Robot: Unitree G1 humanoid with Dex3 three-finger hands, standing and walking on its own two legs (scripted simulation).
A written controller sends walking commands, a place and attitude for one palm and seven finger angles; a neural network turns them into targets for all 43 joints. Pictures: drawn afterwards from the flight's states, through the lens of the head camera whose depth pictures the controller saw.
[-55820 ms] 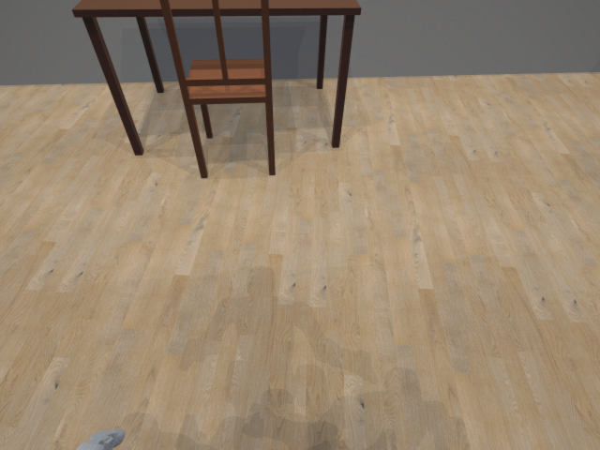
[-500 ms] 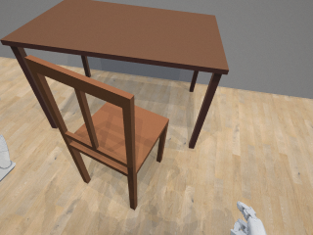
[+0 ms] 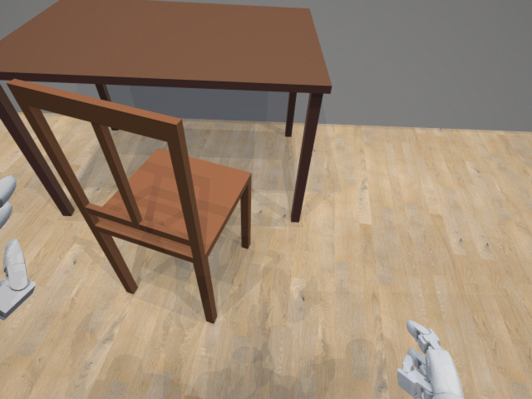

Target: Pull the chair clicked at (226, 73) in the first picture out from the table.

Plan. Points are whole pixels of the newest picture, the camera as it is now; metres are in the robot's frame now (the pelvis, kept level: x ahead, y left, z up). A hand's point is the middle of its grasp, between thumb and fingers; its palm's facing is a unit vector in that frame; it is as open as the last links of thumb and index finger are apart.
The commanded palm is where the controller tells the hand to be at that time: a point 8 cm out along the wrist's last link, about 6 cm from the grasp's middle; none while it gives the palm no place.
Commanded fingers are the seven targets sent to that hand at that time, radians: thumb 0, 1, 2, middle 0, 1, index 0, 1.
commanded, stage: stop stepping back and stand still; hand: left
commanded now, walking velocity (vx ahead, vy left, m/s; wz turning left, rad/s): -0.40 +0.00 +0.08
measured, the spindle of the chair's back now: (120, 178) +0.60 +0.38 -0.07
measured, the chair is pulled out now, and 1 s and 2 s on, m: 0.24 0.24 0.24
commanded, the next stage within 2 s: let the arm hang, fingers relaxed in 1.08 s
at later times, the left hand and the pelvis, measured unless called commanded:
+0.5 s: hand out of the picture +0.05 +0.26 +0.18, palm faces +0.57 -0.72 -0.41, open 7.4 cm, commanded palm -0.01 +0.29 +0.18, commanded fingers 0.00 0.90 0.90 -0.20 -0.30 -0.20 -0.30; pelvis -0.12 -0.02 -0.01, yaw +6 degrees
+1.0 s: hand out of the picture -0.02 +0.23 +0.19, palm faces +0.57 -0.73 -0.38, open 7.4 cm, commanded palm -0.07 +0.27 +0.18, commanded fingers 0.00 0.90 0.90 -0.20 -0.30 -0.20 -0.30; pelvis -0.17 -0.05 +0.00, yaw +7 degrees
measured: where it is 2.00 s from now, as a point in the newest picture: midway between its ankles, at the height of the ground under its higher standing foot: outside the picture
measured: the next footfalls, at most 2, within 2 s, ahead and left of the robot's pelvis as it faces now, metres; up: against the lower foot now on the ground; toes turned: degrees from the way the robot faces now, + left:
left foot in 0.26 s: -0.10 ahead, +0.12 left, +0.00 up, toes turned +9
right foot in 0.82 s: -0.08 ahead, -0.12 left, +0.00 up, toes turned +5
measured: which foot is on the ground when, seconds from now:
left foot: down 0.00-0.04, up 0.06-0.24, down 0.26-0.80, up 0.82-1.00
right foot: down 0.00-0.60, up 0.62-0.80, down 0.82-1.00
